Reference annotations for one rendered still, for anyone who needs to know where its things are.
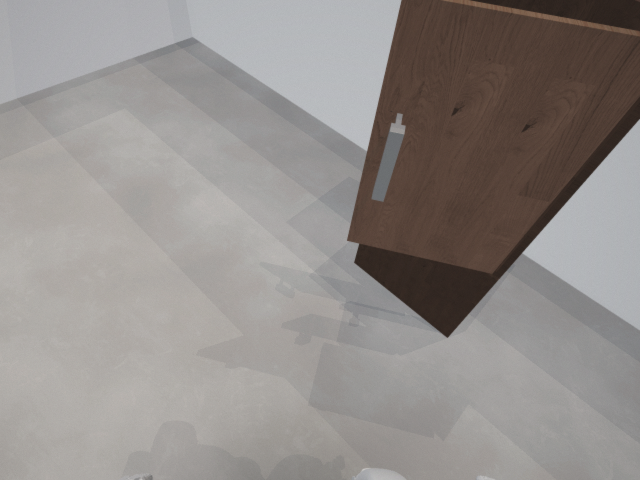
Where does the cupboard door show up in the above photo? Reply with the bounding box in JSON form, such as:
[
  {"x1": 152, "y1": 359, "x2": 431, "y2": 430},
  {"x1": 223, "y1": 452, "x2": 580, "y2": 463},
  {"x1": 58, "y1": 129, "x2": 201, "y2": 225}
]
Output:
[{"x1": 347, "y1": 0, "x2": 640, "y2": 274}]

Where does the handle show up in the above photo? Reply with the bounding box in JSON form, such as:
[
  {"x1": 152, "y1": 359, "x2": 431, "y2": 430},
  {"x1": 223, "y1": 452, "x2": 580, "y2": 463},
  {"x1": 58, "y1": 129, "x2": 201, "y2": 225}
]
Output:
[{"x1": 371, "y1": 113, "x2": 406, "y2": 202}]

